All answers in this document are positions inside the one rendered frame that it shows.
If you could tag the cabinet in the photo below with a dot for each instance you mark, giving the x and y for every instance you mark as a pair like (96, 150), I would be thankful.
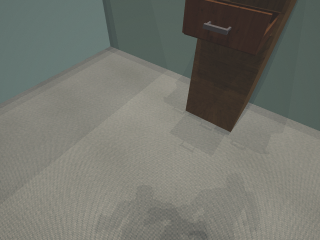
(223, 79)

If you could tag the handle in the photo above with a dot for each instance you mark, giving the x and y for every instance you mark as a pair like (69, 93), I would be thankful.
(217, 29)

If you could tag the drawer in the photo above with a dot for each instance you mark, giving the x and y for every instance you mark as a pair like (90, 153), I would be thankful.
(250, 26)

